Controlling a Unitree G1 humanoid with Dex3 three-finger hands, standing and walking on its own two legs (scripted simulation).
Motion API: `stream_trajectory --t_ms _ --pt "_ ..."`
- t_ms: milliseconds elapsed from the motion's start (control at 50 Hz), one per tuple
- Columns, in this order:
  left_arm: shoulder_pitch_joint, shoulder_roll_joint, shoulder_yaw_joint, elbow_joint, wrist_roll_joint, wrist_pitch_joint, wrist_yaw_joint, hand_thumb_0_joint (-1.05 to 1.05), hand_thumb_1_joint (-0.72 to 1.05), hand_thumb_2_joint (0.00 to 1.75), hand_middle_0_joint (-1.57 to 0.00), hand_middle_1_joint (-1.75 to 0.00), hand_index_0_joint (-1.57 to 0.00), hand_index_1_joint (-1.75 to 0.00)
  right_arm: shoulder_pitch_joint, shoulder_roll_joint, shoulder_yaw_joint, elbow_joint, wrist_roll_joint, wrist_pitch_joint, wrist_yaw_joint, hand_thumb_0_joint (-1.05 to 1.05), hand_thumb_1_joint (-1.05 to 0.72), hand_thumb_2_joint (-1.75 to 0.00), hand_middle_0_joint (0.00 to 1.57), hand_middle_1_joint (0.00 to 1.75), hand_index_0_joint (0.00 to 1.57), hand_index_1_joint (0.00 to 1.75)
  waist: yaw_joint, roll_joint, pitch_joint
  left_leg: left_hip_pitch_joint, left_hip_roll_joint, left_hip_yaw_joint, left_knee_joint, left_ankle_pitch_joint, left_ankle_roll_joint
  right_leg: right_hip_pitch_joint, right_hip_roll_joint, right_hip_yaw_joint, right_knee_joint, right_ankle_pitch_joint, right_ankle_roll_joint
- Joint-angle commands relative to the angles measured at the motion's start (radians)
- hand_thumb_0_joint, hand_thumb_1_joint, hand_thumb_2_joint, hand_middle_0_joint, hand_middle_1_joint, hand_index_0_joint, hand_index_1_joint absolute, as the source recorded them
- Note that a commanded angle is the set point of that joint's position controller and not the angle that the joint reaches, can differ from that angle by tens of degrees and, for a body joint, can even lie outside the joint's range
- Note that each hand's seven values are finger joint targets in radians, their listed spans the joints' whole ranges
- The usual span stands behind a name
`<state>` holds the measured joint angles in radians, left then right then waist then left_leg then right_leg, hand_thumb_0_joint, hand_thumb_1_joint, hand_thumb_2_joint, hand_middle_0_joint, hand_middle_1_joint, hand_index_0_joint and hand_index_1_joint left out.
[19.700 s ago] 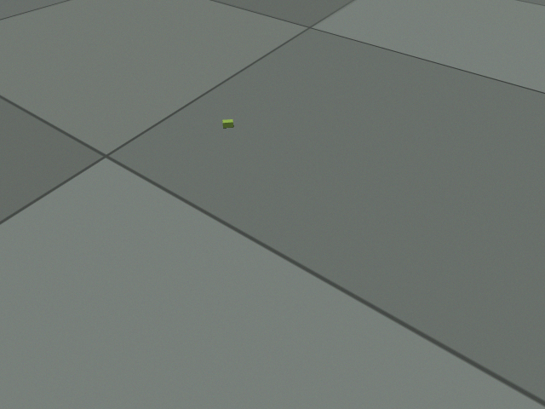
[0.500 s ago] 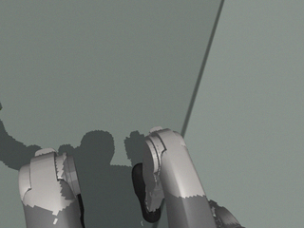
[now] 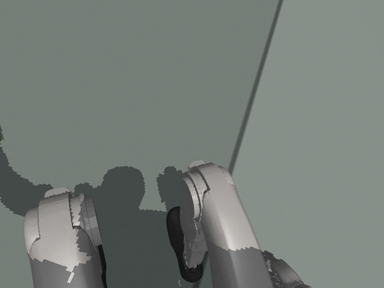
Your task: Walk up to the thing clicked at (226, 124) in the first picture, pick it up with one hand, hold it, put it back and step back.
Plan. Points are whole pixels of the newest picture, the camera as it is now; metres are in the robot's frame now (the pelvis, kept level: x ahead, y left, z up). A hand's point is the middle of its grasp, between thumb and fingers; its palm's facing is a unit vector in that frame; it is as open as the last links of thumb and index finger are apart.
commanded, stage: rise first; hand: left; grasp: from above
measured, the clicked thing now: out of the picture +0.48 +0.34 -0.30
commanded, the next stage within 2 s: approach in 1.96 s
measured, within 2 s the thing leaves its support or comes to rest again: neither
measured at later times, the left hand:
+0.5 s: hand out of the picture +0.44 +0.37 -0.18, palm faces -0.43 -0.14 -0.89, open 13.6 cm
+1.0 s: hand out of the picture +0.44 +0.37 -0.17, palm faces -0.43 -0.14 -0.89, open 13.5 cm
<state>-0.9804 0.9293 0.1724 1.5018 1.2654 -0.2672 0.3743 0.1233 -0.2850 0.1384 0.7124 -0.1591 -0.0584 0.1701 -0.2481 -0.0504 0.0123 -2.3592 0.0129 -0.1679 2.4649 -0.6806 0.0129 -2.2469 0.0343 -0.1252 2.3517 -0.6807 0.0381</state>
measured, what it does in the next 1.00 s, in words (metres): stands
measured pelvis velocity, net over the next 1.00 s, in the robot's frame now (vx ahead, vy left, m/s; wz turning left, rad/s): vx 0.00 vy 0.00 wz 0.00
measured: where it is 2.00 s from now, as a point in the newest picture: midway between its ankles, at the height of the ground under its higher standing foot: (144, 272)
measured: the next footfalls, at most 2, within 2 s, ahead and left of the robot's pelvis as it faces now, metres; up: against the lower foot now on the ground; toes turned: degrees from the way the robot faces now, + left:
none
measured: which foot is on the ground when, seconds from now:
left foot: down 0.00-1.00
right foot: down 0.00-1.00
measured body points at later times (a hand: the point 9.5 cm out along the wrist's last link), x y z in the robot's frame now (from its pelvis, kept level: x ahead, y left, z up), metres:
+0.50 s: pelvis +0.00 +0.00 +0.00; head +0.25 +0.10 +0.36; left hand +0.46 +0.38 -0.12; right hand +0.07 -0.27 -0.09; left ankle +0.07 +0.12 -0.28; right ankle +0.10 -0.12 -0.28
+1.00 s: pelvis +0.00 +0.00 +0.00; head +0.25 +0.11 +0.36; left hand +0.46 +0.38 -0.12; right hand +0.07 -0.27 -0.09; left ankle +0.07 +0.12 -0.28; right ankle +0.10 -0.12 -0.28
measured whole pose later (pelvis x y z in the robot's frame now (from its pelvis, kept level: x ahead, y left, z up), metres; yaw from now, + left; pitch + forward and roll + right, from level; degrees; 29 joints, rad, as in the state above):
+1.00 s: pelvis +0.00 +0.00 +0.00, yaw +0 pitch +32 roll -11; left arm -0.98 0.94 0.16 1.50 1.27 -0.27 0.38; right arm 0.13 -0.29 0.14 0.71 -0.16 -0.06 0.18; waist -0.25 -0.05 0.02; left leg -2.36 0.01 -0.17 2.47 -0.68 0.01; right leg -2.25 0.03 -0.13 2.36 -0.68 0.04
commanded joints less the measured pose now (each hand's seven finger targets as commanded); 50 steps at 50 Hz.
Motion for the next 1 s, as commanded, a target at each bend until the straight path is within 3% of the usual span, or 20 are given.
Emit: stream_trajectory --t_ms 0,200,280,360,400,440,500,680,740,780,840,880,920,980 --pt "-0.273 0.297 0.029 -0.145 -0.013 0.0 0.041 0.0 -0.49 0.99 -0.15 -0.9 -0.13 -0.92 0.203 -0.278 -0.082 -0.005 -0.005 -0.002 -0.015 0.0 -0.89 -0.89 0.2 0.3 0.2 0.3 0.005 0.402 -0.678 0.551 -0.005 0.079 -0.266 0.185 0.009 0.291 0.028 -0.074 -0.208 0.22 -0.07" --pt "-0.252 0.28 0.014 -0.134 -0.018 -0.001 0.031 0.0 -0.48 0.97 -0.16 -0.89 -0.14 -0.91 0.206 -0.274 -0.081 -0.004 -0.004 -0.007 -0.01 0.0 -0.89 -0.89 0.2 0.3 0.2 0.3 0.002 0.408 -0.662 0.562 -0.003 0.075 -0.26 0.194 0.006 0.277 0.028 -0.073 -0.2 0.227 -0.071" --pt "-0.284 0.312 0.033 -0.168 -0.026 -0.012 0.034 0.0 -0.45 0.98 -0.18 -0.89 -0.16 -0.9 0.211 -0.276 -0.08 -0.001 -0.007 -0.007 -0.013 0.0 -0.89 -0.89 0.2 0.3 0.2 0.3 0.001 0.379 -0.682 0.525 -0.004 0.087 -0.243 0.182 0.015 0.313 0.032 -0.065 -0.222 0.223 -0.065" --pt "-0.265 0.292 0.02 -0.131 -0.017 -0.011 0.034 0.0 -0.47 0.97 -0.16 -0.88 -0.14 -0.9 0.212 -0.28 -0.081 0.002 -0.007 -0.013 -0.011 0.0 -0.89 -0.89 0.2 0.3 0.2 0.3 -0.005 0.392 -0.636 0.536 -0.004 0.075 -0.262 0.151 0.008 0.27 0.028 -0.075 -0.209 0.19 -0.072" --pt "-0.282 0.304 0.029 -0.152 -0.013 -0.012 0.04 0.0 -0.46 0.98 -0.17 -0.88 -0.15 -0.9 0.209 -0.282 -0.083 -0.003 -0.006 -0.012 -0.013 0.0 -0.89 -0.89 0.2 0.3 0.2 0.3 -0.001 0.403 -0.661 0.553 -0.002 0.072 -0.26 0.163 0.006 0.271 0.028 -0.077 -0.202 0.199 -0.072" --pt "-0.269 0.283 0.012 -0.127 -0.011 -0.008 0.04 0.0 -0.47 0.97 -0.16 -0.88 -0.15 -0.9 0.212 -0.277 -0.078 -0.001 -0.008 -0.014 -0.01 0.0 -0.89 -0.89 0.2 0.3 0.2 0.3 -0.007 0.404 -0.66 0.56 -0.001 0.072 -0.256 0.18 0.006 0.276 0.03 -0.077 -0.202 0.217 -0.071" --pt "-0.271 0.314 0.032 -0.149 -0.015 -0.001 0.047 0.0 -0.44 0.95 -0.19 -0.87 -0.17 -0.89 0.212 -0.276 -0.08 0.001 -0.005 -0.013 -0.011 0.0 -0.89 -0.89 0.2 0.3 0.2 0.3 0.01 0.41 -0.674 0.542 -0.004 0.087 -0.252 0.193 0.01 0.301 0.03 -0.068 -0.211 0.23 -0.069" --pt "-0.231 0.274 0.012 -0.114 -0.024 0.013 0.03 0.0 -0.44 0.94 -0.17 -0.88 -0.16 -0.89 0.208 -0.276 -0.082 -0.005 -0.001 -0.009 -0.004 0.0 -0.89 -0.89 0.2 0.3 0.2 0.3 0.003 0.392 -0.656 0.547 -0.005 0.072 -0.269 0.189 0.008 0.282 0.029 -0.075 -0.2 0.223 -0.072" --pt "-0.259 0.288 0.016 -0.131 -0.02 0.003 0.026 0.0 -0.44 0.95 -0.2 -0.84 -0.18 -0.86 0.213 -0.279 -0.08 -0.006 -0.004 -0.01 -0.005 0.0 -0.89 -0.89 0.2 0.3 0.2 0.3 -0.01 0.386 -0.649 0.527 -0.005 0.076 -0.258 0.17 0.011 0.291 0.03 -0.072 -0.21 0.212 -0.069" --pt "-0.268 0.306 0.027 -0.161 -0.021 -0.004 0.031 0.0 -0.43 0.95 -0.2 -0.85 -0.18 -0.87 0.207 -0.277 -0.08 -0.008 -0.004 -0.011 -0.005 0.0 -0.88 -0.89 0.2 0.3 0.2 0.3 0.006 0.397 -0.66 0.537 -0.003 0.079 -0.256 0.171 0.009 0.292 0.03 -0.071 -0.212 0.208 -0.07" --pt "-0.283 0.322 0.041 -0.183 -0.015 -0.015 0.038 0.0 -0.42 0.96 -0.21 -0.84 -0.19 -0.86 0.215 -0.279 -0.079 -0.001 -0.006 -0.011 -0.007 0.0 -0.89 -0.89 0.2 0.3 0.2 0.3 0.005 0.426 -0.691 0.565 -0.004 0.082 -0.255 0.192 0.006 0.311 0.029 -0.071 -0.207 0.227 -0.069" --pt "-0.278 0.306 0.032 -0.18 -0.017 -0.014 0.039 0.0 -0.45 0.95 -0.18 -0.86 -0.16 -0.88 0.211 -0.276 -0.08 0.0 -0.003 -0.008 -0.005 0.0 -0.89 -0.89 0.2 0.3 0.2 0.3 0.006 0.414 -0.696 0.564 -0.003 0.079 -0.253 0.205 0.007 0.298 0.03 -0.073 -0.205 0.235 -0.07" --pt "-0.273 0.271 0.011 -0.137 -0.012 -0.009 0.038 0.0 -0.45 0.95 -0.18 -0.86 -0.16 -0.88 0.219 -0.277 -0.079 0.001 -0.008 -0.009 -0.004 0.0 -0.89 -0.89 0.2 0.3 0.2 0.3 -0.019 0.408 -0.666 0.561 -0.003 0.074 -0.253 0.213 0.006 0.286 0.03 -0.078 -0.2 0.241 -0.07" --pt "-0.276 0.268 0.007 -0.119 -0.017 -0.005 0.042 0.0 -0.44 0.96 -0.19 -0.85 -0.17 -0.87 0.219 -0.282 -0.081 0.001 -0.005 -0.011 -0.005 0.0 -0.89 -0.89 0.2 0.3 0.2 0.3 -0.016 0.392 -0.64 0.54 -0.003 0.069 -0.261 0.183 0.007 0.268 0.028 -0.08 -0.206 0.22 -0.07"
